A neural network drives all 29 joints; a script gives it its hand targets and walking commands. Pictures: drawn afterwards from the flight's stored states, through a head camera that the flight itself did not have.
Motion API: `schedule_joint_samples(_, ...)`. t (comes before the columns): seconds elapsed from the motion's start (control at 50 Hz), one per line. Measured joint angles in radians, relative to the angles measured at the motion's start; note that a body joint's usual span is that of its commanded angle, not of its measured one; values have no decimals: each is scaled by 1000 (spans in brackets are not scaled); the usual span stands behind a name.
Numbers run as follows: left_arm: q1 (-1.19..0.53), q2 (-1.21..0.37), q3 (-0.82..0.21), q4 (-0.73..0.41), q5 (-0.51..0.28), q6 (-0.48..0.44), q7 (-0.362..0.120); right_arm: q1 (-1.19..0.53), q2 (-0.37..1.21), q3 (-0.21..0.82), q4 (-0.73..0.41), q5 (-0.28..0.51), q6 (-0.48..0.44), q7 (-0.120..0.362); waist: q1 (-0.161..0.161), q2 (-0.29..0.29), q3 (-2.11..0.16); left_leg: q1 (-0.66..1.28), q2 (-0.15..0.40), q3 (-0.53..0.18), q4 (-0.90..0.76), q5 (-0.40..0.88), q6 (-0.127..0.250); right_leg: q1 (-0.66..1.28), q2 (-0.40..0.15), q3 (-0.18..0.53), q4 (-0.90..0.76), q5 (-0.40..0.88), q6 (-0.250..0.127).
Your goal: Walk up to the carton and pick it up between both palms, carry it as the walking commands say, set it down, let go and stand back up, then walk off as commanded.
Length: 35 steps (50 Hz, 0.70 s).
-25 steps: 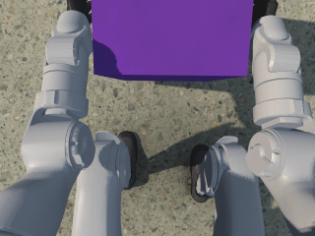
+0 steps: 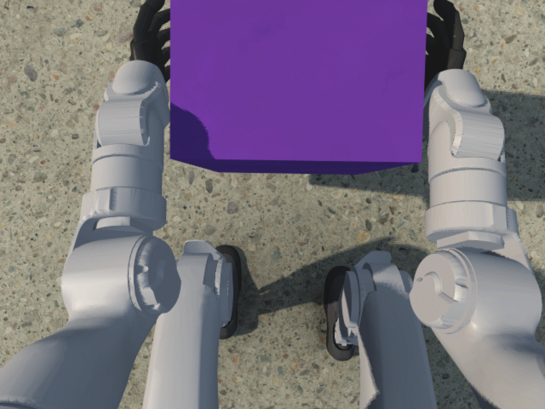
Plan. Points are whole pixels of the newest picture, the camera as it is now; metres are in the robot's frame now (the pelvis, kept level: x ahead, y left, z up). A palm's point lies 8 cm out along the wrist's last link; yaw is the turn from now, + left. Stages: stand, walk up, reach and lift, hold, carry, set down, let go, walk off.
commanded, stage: reach and lift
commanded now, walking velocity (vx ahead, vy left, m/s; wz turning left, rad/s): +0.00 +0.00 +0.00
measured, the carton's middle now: (291, 83) +0.54 +0.03 -0.16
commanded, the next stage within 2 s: none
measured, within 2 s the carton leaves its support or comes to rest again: neither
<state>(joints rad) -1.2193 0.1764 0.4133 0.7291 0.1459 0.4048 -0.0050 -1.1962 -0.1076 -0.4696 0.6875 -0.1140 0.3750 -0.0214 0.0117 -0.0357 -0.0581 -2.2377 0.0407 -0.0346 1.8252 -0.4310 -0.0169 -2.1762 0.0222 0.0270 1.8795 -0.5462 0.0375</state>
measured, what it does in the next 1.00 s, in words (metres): rises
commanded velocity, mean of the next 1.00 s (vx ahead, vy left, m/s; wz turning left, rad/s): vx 0.00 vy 0.00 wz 0.00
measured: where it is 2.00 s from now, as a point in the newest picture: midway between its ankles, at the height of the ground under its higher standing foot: (282, 317)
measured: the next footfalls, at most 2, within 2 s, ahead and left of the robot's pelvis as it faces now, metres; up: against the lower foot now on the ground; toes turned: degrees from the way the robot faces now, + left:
none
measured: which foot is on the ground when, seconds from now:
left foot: down 0.00-1.00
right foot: down 0.00-1.00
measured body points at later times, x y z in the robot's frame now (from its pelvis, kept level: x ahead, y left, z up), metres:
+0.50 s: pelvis +0.00 +0.00 +0.05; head +0.29 +0.02 +0.39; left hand +0.52 +0.20 -0.03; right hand +0.53 -0.14 -0.03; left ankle +0.13 +0.13 -0.42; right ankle +0.10 -0.13 -0.42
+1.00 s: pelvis +0.01 +0.00 +0.11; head +0.26 +0.03 +0.48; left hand +0.50 +0.20 +0.04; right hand +0.51 -0.15 +0.05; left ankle +0.13 +0.13 -0.42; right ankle +0.10 -0.13 -0.42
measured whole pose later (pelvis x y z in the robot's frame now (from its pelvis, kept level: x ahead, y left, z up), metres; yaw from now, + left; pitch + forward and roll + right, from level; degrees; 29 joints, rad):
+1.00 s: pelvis +0.01 +0.00 +0.11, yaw +1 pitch +44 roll -1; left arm -0.98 0.07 0.45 0.63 0.23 0.46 -0.05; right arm -0.95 -0.01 -0.50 0.60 -0.21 0.42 0.04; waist 0.01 -0.03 -0.20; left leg -1.85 0.04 -0.02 1.47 -0.38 -0.02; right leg -1.80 0.02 0.03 1.52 -0.48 0.03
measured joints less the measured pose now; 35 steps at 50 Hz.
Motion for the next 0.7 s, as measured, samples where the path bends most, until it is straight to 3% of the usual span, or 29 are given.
schedule_joint_samples(0.7,158,-75,36,-67,63,48,-37,158,70,-32,-67,-73,49,44,-4,-2,-118,246,-1,10,-239,35,0,238,-2,3,-243,47,-3)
